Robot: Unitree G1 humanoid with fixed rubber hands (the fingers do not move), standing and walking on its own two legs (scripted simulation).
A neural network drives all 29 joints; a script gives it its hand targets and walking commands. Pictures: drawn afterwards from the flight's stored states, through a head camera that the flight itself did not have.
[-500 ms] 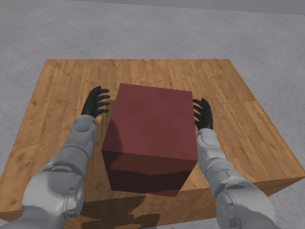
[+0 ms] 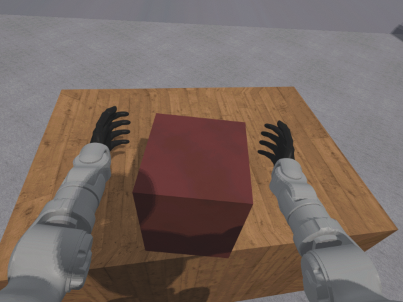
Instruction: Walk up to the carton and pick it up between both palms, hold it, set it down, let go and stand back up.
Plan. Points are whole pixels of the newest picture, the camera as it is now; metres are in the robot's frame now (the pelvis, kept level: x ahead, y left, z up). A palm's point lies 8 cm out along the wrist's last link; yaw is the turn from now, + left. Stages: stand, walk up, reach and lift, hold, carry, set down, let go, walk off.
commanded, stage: set down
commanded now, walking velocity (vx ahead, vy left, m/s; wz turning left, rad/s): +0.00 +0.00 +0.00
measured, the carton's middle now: (193, 188) +0.40 -0.02 +0.00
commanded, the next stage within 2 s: none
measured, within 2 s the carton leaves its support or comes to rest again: neither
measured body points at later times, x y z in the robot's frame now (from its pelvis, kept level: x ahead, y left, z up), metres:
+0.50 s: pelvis -0.01 -0.01 +0.01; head +0.01 +0.02 +0.46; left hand +0.46 +0.18 +0.15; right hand +0.41 -0.19 +0.14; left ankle +0.07 +0.10 -0.73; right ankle -0.01 -0.16 -0.73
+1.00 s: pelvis +0.00 -0.01 +0.02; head +0.00 +0.02 +0.46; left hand +0.41 +0.19 +0.13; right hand +0.36 -0.20 +0.12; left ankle +0.07 +0.10 -0.73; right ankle -0.01 -0.16 -0.73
